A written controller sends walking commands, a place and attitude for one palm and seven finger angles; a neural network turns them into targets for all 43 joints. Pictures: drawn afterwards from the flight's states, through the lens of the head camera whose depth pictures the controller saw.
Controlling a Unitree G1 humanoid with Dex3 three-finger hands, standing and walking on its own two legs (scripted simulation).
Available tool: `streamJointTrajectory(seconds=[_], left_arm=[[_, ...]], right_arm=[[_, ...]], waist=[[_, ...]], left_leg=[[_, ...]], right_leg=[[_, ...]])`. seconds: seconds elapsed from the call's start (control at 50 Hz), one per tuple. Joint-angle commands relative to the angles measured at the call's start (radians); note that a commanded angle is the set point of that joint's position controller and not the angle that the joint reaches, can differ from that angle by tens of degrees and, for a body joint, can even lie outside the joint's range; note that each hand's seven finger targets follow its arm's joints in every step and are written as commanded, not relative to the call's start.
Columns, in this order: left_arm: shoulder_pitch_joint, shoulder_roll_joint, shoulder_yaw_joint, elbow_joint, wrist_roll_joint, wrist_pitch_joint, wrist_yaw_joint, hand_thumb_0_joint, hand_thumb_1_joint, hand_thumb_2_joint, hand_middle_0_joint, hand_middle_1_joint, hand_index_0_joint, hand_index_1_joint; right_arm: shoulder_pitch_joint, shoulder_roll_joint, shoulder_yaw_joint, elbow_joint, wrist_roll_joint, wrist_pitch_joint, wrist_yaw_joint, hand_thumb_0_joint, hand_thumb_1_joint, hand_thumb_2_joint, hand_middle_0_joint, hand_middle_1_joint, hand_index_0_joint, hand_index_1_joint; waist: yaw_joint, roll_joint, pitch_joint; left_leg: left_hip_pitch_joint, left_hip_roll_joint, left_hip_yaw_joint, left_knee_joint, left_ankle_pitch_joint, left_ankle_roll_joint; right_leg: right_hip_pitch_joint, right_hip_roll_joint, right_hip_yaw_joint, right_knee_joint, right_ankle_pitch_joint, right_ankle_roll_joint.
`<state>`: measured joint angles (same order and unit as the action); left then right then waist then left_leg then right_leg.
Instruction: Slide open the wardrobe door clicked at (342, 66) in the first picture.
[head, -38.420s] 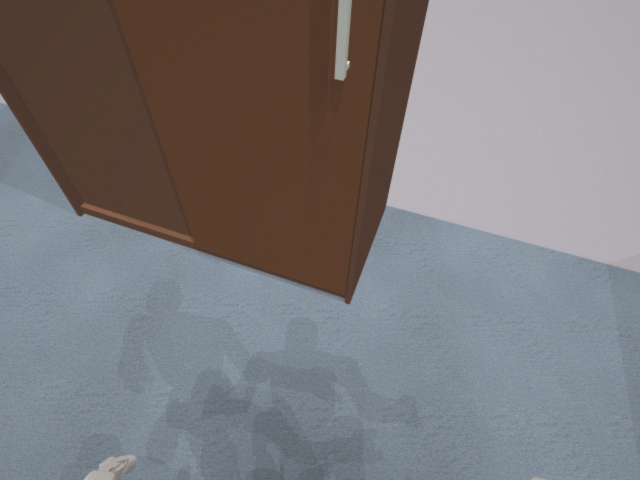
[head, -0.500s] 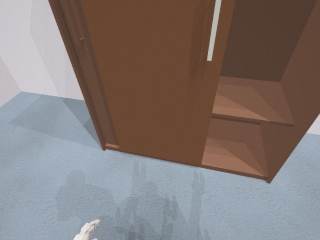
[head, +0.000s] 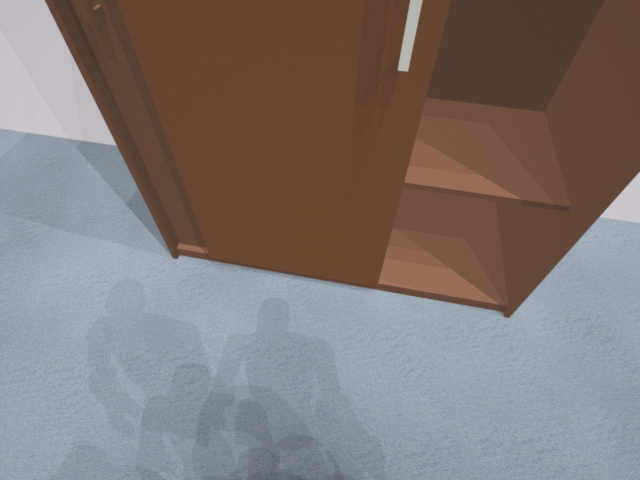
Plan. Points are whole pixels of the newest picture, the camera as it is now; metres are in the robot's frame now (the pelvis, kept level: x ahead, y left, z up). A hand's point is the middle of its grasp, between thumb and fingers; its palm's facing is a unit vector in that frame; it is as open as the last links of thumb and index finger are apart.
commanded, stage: let the arm hang, fingers relaxed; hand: right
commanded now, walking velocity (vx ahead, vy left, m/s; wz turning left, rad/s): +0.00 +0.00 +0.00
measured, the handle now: out of the picture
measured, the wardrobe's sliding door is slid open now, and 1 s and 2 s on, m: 0.45 0.45 0.45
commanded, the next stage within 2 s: look to check the result in 0.60 s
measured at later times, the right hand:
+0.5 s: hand out of the picture +0.07 -0.21 -0.16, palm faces -0.02 +0.98 -0.21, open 7.4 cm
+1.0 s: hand out of the picture -0.02 -0.19 -0.17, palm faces -0.02 +0.98 -0.17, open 7.4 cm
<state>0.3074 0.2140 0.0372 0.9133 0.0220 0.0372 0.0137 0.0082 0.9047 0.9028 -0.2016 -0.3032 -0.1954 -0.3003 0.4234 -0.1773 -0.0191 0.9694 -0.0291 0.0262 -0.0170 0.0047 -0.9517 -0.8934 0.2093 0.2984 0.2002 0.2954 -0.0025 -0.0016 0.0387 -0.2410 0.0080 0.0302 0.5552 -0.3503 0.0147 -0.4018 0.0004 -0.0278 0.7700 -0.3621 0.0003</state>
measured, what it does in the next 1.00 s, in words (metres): steps on the spot: right foot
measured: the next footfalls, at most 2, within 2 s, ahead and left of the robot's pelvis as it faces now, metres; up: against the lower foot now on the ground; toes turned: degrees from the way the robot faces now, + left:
right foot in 0.04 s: +0.04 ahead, -0.11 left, +0.00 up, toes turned -1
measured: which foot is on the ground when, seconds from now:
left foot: down 0.00-1.00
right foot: up 0.00-0.02, down 0.04-1.00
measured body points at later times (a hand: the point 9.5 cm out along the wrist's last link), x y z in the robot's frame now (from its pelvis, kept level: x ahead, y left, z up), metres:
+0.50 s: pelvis +0.01 -0.03 +0.01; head +0.02 -0.02 +0.46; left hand +0.04 +0.21 -0.15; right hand +0.08 -0.26 -0.14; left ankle -0.04 +0.11 -0.73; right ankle +0.00 -0.11 -0.73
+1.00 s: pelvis -0.01 -0.03 +0.01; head +0.02 -0.03 +0.46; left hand -0.02 +0.19 -0.15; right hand -0.02 -0.24 -0.15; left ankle -0.04 +0.11 -0.73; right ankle +0.00 -0.11 -0.73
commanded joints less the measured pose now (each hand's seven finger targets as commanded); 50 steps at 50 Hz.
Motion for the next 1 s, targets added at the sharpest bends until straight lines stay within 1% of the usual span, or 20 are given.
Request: streamJointTrajectory(seconds=[0.0,0.02,0.04,0.06,0.08,0.1,0.12,0.18,0.24,0.26,0.32,0.34,0.38,0.44,0.56,0.64,0.7,0.78,0.94,0.98], left_arm=[[0.048,0.056,-0.010,0.015,-0.005,-0.069,0.008,0.000,0.900,0.900,-0.200,-0.300,-0.200,-0.300],[0.039,0.090,-0.007,0.024,-0.002,-0.072,0.019,0.000,0.900,0.900,-0.200,-0.300,-0.200,-0.300],[0.030,0.097,-0.007,0.029,0.000,-0.062,0.027,0.000,0.900,0.900,-0.200,-0.300,-0.200,-0.300],[0.011,0.077,-0.011,0.040,-0.003,-0.059,0.033,0.000,0.900,0.900,-0.200,-0.300,-0.200,-0.300],[0.020,0.058,-0.017,0.066,-0.007,-0.060,0.033,0.000,0.900,0.900,-0.200,-0.300,-0.200,-0.300],[0.024,0.053,-0.019,0.077,-0.008,-0.058,0.034,0.000,0.900,0.900,-0.200,-0.300,-0.200,-0.300],[0.026,0.055,-0.017,0.086,-0.010,-0.058,0.037,0.000,0.900,0.900,-0.200,-0.300,-0.200,-0.300],[0.011,0.054,-0.014,0.112,-0.008,-0.056,0.038,0.000,0.900,0.900,-0.200,-0.300,-0.200,-0.300],[-0.015,0.047,-0.016,0.128,-0.004,-0.053,0.034,0.000,0.900,0.900,-0.200,-0.300,-0.200,-0.300],[-0.017,0.045,-0.015,0.134,-0.004,-0.053,0.032,0.000,0.900,0.900,-0.200,-0.300,-0.200,-0.300],[-0.042,0.042,-0.018,0.147,-0.001,-0.049,0.026,0.000,0.900,0.900,-0.200,-0.300,-0.200,-0.300],[-0.043,0.044,-0.019,0.151,0.000,-0.050,0.025,0.000,0.900,0.900,-0.200,-0.300,-0.200,-0.300],[-0.047,0.046,-0.017,0.156,-0.001,-0.051,0.022,0.000,0.900,0.900,-0.200,-0.300,-0.200,-0.300],[-0.046,0.055,-0.020,0.167,0.000,-0.054,0.020,0.000,0.900,0.900,-0.200,-0.300,-0.200,-0.300],[-0.031,0.059,-0.021,0.184,-0.004,-0.058,0.020,0.000,0.900,0.900,-0.200,-0.300,-0.200,-0.300],[-0.022,0.052,-0.023,0.197,-0.003,-0.056,0.021,0.000,0.900,0.900,-0.200,-0.300,-0.200,-0.300],[-0.010,0.046,-0.024,0.204,-0.004,-0.055,0.022,0.000,0.900,0.900,-0.200,-0.300,-0.200,-0.300],[-0.004,0.041,-0.022,0.208,-0.006,-0.052,0.023,0.000,0.900,0.900,-0.200,-0.300,-0.200,-0.300],[0.008,0.036,-0.022,0.213,-0.007,-0.054,0.025,0.000,0.900,0.900,-0.200,-0.300,-0.200,-0.300],[0.004,0.034,-0.020,0.212,-0.009,-0.053,0.025,0.000,0.900,0.900,-0.200,-0.300,-0.200,-0.300]], right_arm=[[-0.011,-0.085,-0.016,-0.021,0.025,-0.048,-0.010,0.000,-0.900,-0.900,0.200,0.300,0.200,0.300],[0.016,-0.059,-0.006,-0.009,0.028,-0.046,-0.012,0.000,-0.900,-0.900,0.200,0.300,0.200,0.300],[0.013,-0.044,0.002,0.002,0.023,-0.042,-0.018,0.000,-0.900,-0.900,0.200,0.300,0.200,0.300],[0.005,-0.048,0.004,0.020,0.019,-0.043,-0.018,0.000,-0.900,-0.900,0.200,0.300,0.200,0.300],[-0.037,-0.068,0.001,0.037,0.021,-0.041,-0.018,0.000,-0.900,-0.900,0.200,0.300,0.200,0.300],[-0.058,-0.077,-0.001,0.040,0.025,-0.040,-0.018,0.000,-0.900,-0.900,0.200,0.300,0.200,0.300],[-0.067,-0.076,0.001,0.046,0.026,-0.038,-0.019,0.000,-0.900,-0.900,0.200,0.300,0.200,0.300],[-0.082,-0.073,0.002,0.070,0.022,-0.036,-0.024,0.000,-0.900,-0.900,0.200,0.300,0.200,0.300],[-0.105,-0.072,0.004,0.083,0.021,-0.032,-0.025,0.000,-0.900,-0.900,0.200,0.300,0.200,0.300],[-0.108,-0.079,0.002,0.089,0.020,-0.033,-0.025,0.000,-0.900,-0.900,0.200,0.300,0.200,0.300],[-0.138,-0.082,0.004,0.097,0.021,-0.030,-0.021,0.000,-0.900,-0.900,0.200,0.300,0.200,0.300],[-0.148,-0.088,0.003,0.097,0.020,-0.031,-0.019,0.000,-0.900,-0.900,0.200,0.300,0.200,0.300],[-0.154,-0.091,0.003,0.101,0.020,-0.034,-0.019,0.000,-0.900,-0.900,0.200,0.300,0.200,0.300],[-0.170,-0.097,0.003,0.102,0.021,-0.035,-0.017,0.000,-0.900,-0.900,0.200,0.300,0.200,0.300],[-0.159,-0.103,0.003,0.115,0.022,-0.041,-0.018,0.000,-0.900,-0.900,0.200,0.300,0.200,0.300],[-0.154,-0.092,0.007,0.131,0.023,-0.039,-0.018,0.000,-0.900,-0.900,0.200,0.300,0.200,0.300],[-0.141,-0.090,0.008,0.139,0.023,-0.039,-0.018,0.000,-0.900,-0.900,0.200,0.300,0.200,0.300],[-0.124,-0.081,0.011,0.152,0.022,-0.039,-0.019,0.000,-0.900,-0.900,0.200,0.300,0.200,0.300],[-0.106,-0.070,0.014,0.167,0.021,-0.039,-0.020,0.000,-0.900,-0.900,0.200,0.300,0.200,0.300],[-0.099,-0.071,0.013,0.169,0.020,-0.041,-0.021,0.000,-0.900,-0.900,0.200,0.300,0.200,0.300]], waist=[[0.006,-0.006,-0.148],[-0.009,-0.087,-0.160],[-0.010,-0.068,-0.144],[-0.009,-0.030,-0.127],[0.009,-0.069,-0.134],[0.011,-0.072,-0.130],[0.013,-0.070,-0.121],[0.009,0.003,-0.102],[0.006,0.001,-0.058],[0.003,-0.004,-0.059],[0.003,-0.022,0.003],[0.004,-0.009,0.007],[0.004,0.014,0.004],[0.005,-0.002,0.014],[0.004,0.028,-0.007],[0.009,0.012,0.018],[0.010,0.002,0.012],[0.013,0.014,0.021],[0.014,0.002,0.022],[0.015,0.019,0.019]], left_leg=[[0.048,0.091,-0.086,-0.011,0.460,0.019],[-0.017,0.066,-0.065,-0.029,0.285,-0.004],[-0.003,0.056,-0.062,-0.093,0.163,-0.007],[0.018,0.062,-0.067,-0.123,0.266,-0.003],[0.060,0.077,-0.047,-0.101,0.368,-0.005],[0.086,0.078,-0.041,-0.086,0.415,-0.007],[0.091,0.077,-0.035,-0.087,0.396,-0.010],[0.108,0.085,-0.028,-0.101,0.436,-0.008],[0.108,0.092,-0.040,-0.135,0.379,-0.007],[0.118,0.093,-0.042,-0.137,0.387,-0.005],[0.105,0.097,-0.056,-0.178,0.302,-0.006],[0.111,0.098,-0.059,-0.184,0.297,-0.005],[0.114,0.103,-0.061,-0.195,0.300,-0.004],[0.112,0.101,-0.069,-0.205,0.276,-0.005],[0.121,0.103,-0.071,-0.218,0.289,-0.004],[0.104,0.102,-0.075,-0.232,0.252,-0.003],[0.106,0.102,-0.079,-0.238,0.238,-0.002],[0.085,0.099,-0.081,-0.245,0.211,-0.001],[0.074,0.098,-0.083,-0.243,0.202,-0.001],[0.071,0.098,-0.084,-0.246,0.211,0.000]], right_leg=[[0.309,-0.092,0.104,-0.378,0.533,-0.043],[0.373,-0.182,0.176,-0.319,0.726,-0.088],[0.355,-0.204,0.162,-0.307,0.720,-0.107],[0.350,-0.170,0.121,-0.281,0.752,-0.087],[0.339,-0.134,0.102,-0.291,0.782,-0.066],[0.335,-0.126,0.092,-0.299,0.803,-0.057],[0.335,-0.128,0.091,-0.324,0.787,-0.051],[0.340,-0.118,0.084,-0.330,0.759,-0.050],[0.309,-0.106,0.084,-0.367,0.623,-0.047],[0.308,-0.103,0.082,-0.370,0.614,-0.046],[0.265,-0.095,0.082,-0.413,0.468,-0.042],[0.258,-0.093,0.086,-0.423,0.451,-0.041],[0.264,-0.093,0.084,-0.427,0.431,-0.042],[0.263,-0.091,0.087,-0.446,0.411,-0.039],[0.287,-0.094,0.081,-0.444,0.423,-0.041],[0.280,-0.092,0.080,-0.460,0.374,-0.040],[0.278,-0.091,0.079,-0.459,0.351,-0.040],[0.282,-0.093,0.076,-0.463,0.311,-0.041],[0.279,-0.095,0.080,-0.467,0.293,-0.043],[0.283,-0.095,0.078,-0.459,0.303,-0.044]])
